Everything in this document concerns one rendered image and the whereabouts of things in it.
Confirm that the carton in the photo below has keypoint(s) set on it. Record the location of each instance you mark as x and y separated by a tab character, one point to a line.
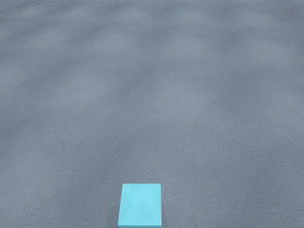
141	206

